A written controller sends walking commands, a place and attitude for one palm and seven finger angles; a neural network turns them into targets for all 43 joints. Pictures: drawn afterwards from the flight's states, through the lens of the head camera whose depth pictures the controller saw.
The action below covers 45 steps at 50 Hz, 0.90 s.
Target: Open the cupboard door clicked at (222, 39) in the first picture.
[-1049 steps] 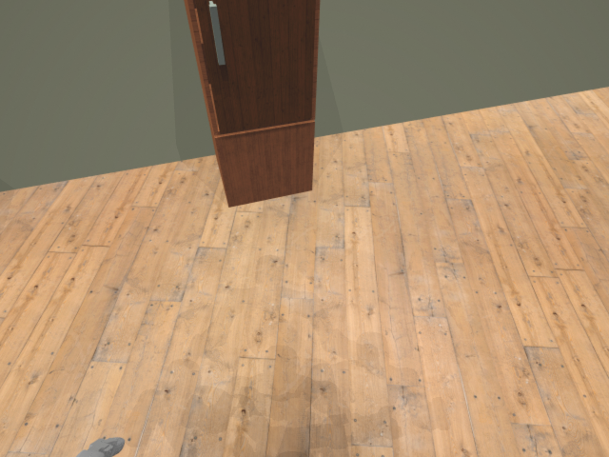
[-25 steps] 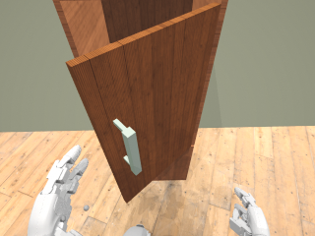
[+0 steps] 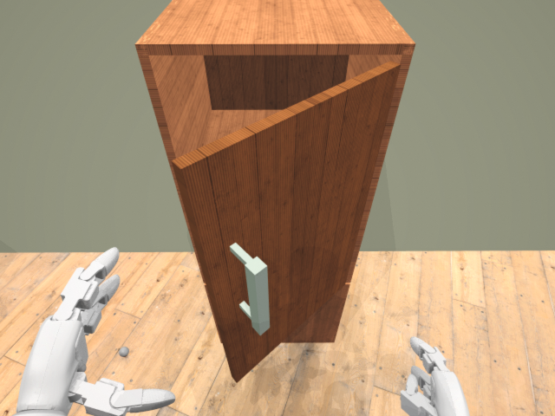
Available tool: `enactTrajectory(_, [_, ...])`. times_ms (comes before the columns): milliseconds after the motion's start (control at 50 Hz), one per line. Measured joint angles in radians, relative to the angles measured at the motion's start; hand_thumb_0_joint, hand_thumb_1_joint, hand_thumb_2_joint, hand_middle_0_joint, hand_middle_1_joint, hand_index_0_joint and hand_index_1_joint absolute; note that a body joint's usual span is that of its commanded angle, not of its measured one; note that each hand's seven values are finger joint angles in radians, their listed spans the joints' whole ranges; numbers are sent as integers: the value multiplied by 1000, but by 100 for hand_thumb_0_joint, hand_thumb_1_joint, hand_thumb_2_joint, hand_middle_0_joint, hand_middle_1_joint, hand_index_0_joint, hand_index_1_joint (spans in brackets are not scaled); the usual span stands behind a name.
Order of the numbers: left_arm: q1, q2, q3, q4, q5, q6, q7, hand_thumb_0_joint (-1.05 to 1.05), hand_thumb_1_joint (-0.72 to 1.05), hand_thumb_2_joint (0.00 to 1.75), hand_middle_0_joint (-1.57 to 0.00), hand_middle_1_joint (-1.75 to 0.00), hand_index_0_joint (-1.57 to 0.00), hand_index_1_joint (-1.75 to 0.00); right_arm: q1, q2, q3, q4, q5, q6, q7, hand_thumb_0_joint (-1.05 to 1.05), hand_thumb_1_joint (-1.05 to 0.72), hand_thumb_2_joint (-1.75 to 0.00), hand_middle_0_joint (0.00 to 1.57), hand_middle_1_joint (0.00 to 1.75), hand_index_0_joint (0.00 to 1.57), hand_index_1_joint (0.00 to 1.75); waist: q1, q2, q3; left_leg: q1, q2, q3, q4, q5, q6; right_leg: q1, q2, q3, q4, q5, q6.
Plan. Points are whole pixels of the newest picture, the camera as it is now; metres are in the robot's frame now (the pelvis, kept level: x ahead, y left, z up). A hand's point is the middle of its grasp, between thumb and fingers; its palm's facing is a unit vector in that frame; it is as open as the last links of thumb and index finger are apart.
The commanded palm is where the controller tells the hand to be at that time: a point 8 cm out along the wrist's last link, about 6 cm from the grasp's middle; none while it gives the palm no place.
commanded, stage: draw the hand back to the body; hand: left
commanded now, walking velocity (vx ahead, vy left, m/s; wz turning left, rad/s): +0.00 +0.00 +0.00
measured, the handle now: (250, 291) +0.28 +0.08 +0.05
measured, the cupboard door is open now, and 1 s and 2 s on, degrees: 42 42 42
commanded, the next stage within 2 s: step back with the hand held close in 0.90 s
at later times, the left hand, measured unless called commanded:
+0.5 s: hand (52, 274) +0.20 +0.26 +0.19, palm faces +0.40 -0.83 -0.40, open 9.3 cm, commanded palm +0.15 +0.31 +0.21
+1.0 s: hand (67, 272) +0.20 +0.24 +0.20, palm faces +0.42 -0.82 -0.38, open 7.4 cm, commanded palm +0.16 +0.28 +0.21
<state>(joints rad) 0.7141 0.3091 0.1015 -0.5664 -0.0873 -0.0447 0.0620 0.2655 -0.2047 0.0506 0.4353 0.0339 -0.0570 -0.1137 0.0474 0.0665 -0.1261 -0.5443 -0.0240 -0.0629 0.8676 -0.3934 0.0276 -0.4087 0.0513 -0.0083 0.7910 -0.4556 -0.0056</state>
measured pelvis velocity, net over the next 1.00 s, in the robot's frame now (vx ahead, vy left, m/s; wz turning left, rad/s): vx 0.01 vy -0.02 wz -0.02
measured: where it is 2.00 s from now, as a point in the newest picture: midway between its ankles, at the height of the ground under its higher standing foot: outside the picture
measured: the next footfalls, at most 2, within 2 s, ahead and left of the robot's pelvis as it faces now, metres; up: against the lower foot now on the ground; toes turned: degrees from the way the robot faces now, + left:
left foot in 1.90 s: +0.00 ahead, +0.12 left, +0.00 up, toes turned +3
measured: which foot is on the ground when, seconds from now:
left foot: down 0.00-1.00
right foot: down 0.00-1.00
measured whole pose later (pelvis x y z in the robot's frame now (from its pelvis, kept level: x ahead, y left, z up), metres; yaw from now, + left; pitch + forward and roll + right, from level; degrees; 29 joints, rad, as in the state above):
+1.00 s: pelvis +0.01 -0.02 +0.04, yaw -1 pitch -3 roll -1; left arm 0.49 0.35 0.33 -0.43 -0.08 -0.07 0.10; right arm 0.19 -0.22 0.02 0.63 0.01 -0.08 -0.09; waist 0.06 0.05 0.01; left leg -0.17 -0.02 -0.04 0.47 -0.23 0.01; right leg -0.06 0.04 0.03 0.41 -0.29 -0.02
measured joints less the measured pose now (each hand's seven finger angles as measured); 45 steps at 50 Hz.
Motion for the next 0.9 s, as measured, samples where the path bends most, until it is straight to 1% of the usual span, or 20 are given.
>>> enactTrajectory(100, [-15,22,28,5,22,21,39,-1,-13,46,-17,-30,-17,-30,-4,4,16,27,-6,-2,-2,1,-91,-89,21,30,21,30,-1,-7,21,81,-7,14,-83,30,9,77,-12,16,-81,32,9])
enactTrajectory(240, [-69,31,89,26,29,20,55,-1,11,57,-18,-30,-18,-30,-17,0,21,79,-12,-16,8,1,-90,-89,21,30,21,30,6,-17,50,179,-16,25,-181,64,17,174,-25,29,-182,72,17])
enactTrajectory(420, [-151,47,168,52,22,6,54,0,42,70,-19,-30,-19,-30,-46,-8,9,126,-21,-35,23,1,-90,-89,21,30,21,30,11,-26,83,269,-21,33,-284,107,17,258,-35,39,-281,116,18])
enactTrajectory(580, [-228,64,250,92,8,-16,55,0,69,82,-20,-30,-20,-30,-67,-14,-4,156,-23,-30,31,1,-91,-89,21,30,21,30,16,-20,105,317,-16,33,-345,137,10,301,-32,41,-335,145,11])
enactTrajectory(640, [-238,49,255,112,3,-22,52,0,77,85,-21,-30,-20,-30,-70,-15,-9,162,-23,-21,35,1,-91,-89,21,30,21,30,14,-18,113,329,-13,33,-363,147,7,310,-30,41,-347,151,8])
enactTrajectory(720, [-227,32,234,124,4,-16,45,1,83,88,-21,-30,-20,-30,-67,-16,-14,170,-25,-16,33,1,-91,-89,21,30,21,30,14,-20,119,341,-8,31,-378,154,2,321,-25,41,-361,159,2])
enactTrajectory(800, [-217,34,222,120,7,-14,41,1,86,89,-21,-30,-21,-30,-63,-18,-18,182,-27,-22,28,1,-91,-89,21,30,21,30,15,-21,125,352,-2,27,-384,154,-5,334,-19,37,-371,162,-4])
enactTrajectory(900, [-216,40,229,122,5,-22,42,1,88,90,-21,-30,-21,-30,-68,-18,-23,192,-27,-26,25,1,-91,-89,21,30,21,30,16,-18,129,362,5,24,-390,155,-11,345,-12,35,-379,164,-11])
